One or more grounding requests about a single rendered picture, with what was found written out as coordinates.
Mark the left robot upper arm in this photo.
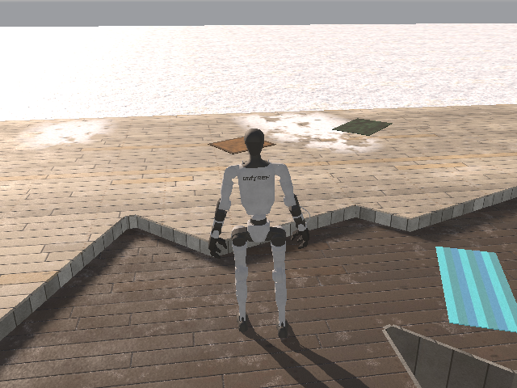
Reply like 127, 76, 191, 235
218, 164, 239, 210

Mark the left robot forearm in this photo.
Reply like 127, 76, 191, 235
210, 198, 227, 238

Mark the robot head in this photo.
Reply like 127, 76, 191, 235
242, 129, 270, 168

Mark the right robot forearm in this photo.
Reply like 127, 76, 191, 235
288, 194, 307, 231

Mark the right robot upper arm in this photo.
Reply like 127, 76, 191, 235
272, 162, 296, 207

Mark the robot right hand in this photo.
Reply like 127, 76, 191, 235
291, 228, 309, 249

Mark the robot right shin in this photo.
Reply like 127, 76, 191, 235
275, 269, 287, 327

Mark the robot left hand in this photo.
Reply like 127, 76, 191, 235
208, 235, 227, 259

